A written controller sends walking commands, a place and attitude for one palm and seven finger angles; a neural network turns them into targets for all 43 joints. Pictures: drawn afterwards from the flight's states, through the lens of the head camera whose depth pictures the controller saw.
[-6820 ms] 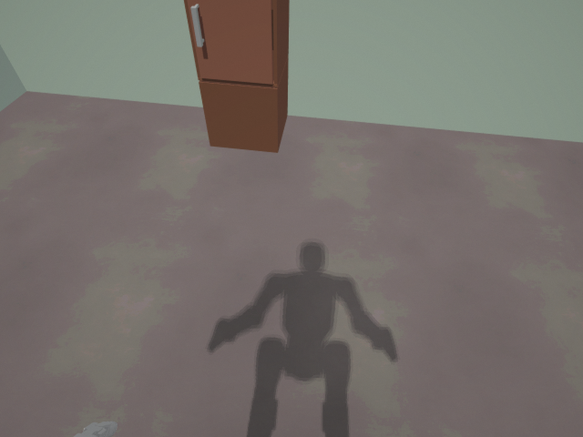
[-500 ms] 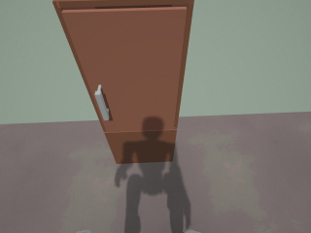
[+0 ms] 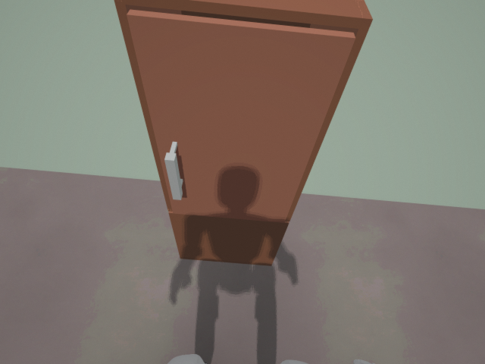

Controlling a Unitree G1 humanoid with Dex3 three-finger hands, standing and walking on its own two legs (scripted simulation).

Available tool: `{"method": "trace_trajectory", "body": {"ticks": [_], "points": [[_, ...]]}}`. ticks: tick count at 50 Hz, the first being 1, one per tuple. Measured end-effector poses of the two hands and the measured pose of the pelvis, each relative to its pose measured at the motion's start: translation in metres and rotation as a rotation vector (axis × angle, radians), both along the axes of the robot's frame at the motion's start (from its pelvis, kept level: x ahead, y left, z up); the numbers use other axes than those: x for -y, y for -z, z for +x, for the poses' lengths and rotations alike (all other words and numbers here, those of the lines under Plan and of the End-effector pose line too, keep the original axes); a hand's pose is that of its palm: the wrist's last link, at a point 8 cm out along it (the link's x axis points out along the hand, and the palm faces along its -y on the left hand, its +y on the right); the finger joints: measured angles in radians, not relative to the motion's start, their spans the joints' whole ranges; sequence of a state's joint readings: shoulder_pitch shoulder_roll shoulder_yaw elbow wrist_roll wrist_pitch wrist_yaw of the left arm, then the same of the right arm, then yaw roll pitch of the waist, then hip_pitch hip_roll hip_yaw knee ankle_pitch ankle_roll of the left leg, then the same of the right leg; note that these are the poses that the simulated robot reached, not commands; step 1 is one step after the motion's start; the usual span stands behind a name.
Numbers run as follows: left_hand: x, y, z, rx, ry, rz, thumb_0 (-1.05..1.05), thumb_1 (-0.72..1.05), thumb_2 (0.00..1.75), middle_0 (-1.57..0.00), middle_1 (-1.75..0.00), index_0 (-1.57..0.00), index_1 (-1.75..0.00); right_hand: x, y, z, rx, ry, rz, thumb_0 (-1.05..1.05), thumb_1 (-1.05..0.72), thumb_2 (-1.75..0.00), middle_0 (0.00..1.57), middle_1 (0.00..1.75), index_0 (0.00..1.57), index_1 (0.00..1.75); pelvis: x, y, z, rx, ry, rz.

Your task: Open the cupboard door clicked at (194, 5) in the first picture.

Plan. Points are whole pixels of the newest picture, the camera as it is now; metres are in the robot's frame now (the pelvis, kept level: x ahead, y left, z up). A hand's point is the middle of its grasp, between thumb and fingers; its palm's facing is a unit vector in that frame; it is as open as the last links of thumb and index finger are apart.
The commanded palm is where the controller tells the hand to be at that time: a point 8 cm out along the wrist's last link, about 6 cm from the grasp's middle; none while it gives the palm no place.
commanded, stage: come to a stop and stand still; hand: left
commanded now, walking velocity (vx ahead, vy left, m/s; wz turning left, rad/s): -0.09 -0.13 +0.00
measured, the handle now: (176, 171) +0.52 +0.20 -0.09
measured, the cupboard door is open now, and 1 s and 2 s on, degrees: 0 0 0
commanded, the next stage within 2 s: look again from close up in 1.08 s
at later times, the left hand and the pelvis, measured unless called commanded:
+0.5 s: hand out of the picture -0.03 +0.12 -0.16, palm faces +0.03 -0.97 -0.22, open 7.3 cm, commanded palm none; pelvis -0.05 -0.06 +0.01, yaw +0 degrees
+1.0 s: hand out of the picture -0.10 +0.11 -0.17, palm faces +0.06 -0.99 -0.16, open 7.4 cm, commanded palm none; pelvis -0.08 -0.05 +0.01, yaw +0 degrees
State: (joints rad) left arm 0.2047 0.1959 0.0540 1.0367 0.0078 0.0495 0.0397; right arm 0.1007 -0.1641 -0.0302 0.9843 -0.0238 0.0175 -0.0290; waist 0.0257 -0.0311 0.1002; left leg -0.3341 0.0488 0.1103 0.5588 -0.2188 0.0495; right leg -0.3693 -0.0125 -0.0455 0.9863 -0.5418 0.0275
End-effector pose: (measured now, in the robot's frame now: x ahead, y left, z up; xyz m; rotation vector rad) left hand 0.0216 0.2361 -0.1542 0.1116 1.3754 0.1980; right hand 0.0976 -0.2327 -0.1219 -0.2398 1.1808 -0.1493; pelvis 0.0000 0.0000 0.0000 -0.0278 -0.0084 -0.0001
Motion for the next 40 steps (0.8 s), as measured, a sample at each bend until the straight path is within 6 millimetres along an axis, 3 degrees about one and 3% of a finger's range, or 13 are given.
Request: {"method": "trace_trajectory", "body": {"ticks": [5, 9, 17, 23, 29, 34, 40], "points": [[-0.007, -0.006, -0.002, 0.009, 0.017, 0.019, 0.01, 0.91, 0.9, -0.2, -0.3, -0.2, -0.29, -0.004, -0.005, -0.003, 0.023, 0.007, 0.015, 0.0, -0.91, -0.9, 0.2, 0.3, 0.2, 0.3, 0.003, -0.004, -0.01, -0.011, 0.01, 0.001], [-0.004, -0.012, -0.005, 0.025, 0.036, 0.036, 0.01, 0.91, 0.9, -0.2, -0.3, -0.2, -0.29, 0.002, -0.001, -0.021, 0.019, 0.026, 0.039, 0.0, -0.91, -0.9, 0.2, 0.3, 0.2, 0.3, 0.011, -0.005, -0.021, -0.012, 0.01, 0.005], [0.034, -0.024, -0.026, 0.077, 0.068, 0.076, 0.01, 0.91, 0.9, -0.2, -0.3, -0.2, -0.29, 0.037, 0.027, -0.09, -0.071, 0.097, 0.107, 0.0, -0.91, -0.9, 0.2, 0.3, 0.2, 0.3, 0.042, 0.002, -0.045, 0.005, -0.002, 0.036], [0.064, -0.03, -0.051, 0.047, 0.059, 0.04, 0.01, 0.91, 0.9, -0.2, -0.3, -0.2, -0.29, 0.059, 0.023, -0.14, -0.175, 0.127, 0.095, 0.0, -0.92, -0.9, 0.2, 0.3, 0.2, 0.3, 0.055, -0.008, -0.05, 0.003, 0.002, 0.047], [0.069, -0.014, -0.067, 0.018, 0.028, 0.01, 0.02, 0.94, 0.9, -0.2, -0.3, -0.2, -0.3, 0.062, 0.023, -0.177, -0.263, 0.118, 0.05, 0.0, -0.91, -0.9, 0.2, 0.3, 0.2, 0.3, 0.058, -0.001, -0.057, -0.002, -0.027, 0.009], [0.072, -0.012, -0.083, -0.005, 0.007, -0.015, 0.01, 0.93, 0.9, -0.2, -0.3, -0.2, -0.3, 0.049, 0.016, -0.189, -0.287, 0.098, 0.06, 0.01, -0.91, -0.9, 0.19, 0.3, 0.2, 0.3, 0.059, -0.007, -0.066, 0.017, -0.019, 0.026], [0.077, -0.014, -0.102, -0.035, 0.01, -0.029, 0.01, 0.92, 0.9, -0.2, -0.3, -0.2, -0.29, 0.034, 0.017, -0.185, -0.25, 0.087, 0.096, 0.0, -0.91, -0.9, 0.2, 0.3, 0.2, 0.3, 0.058, -0.009, -0.075, 0.023, -0.014, 0.028]]}}
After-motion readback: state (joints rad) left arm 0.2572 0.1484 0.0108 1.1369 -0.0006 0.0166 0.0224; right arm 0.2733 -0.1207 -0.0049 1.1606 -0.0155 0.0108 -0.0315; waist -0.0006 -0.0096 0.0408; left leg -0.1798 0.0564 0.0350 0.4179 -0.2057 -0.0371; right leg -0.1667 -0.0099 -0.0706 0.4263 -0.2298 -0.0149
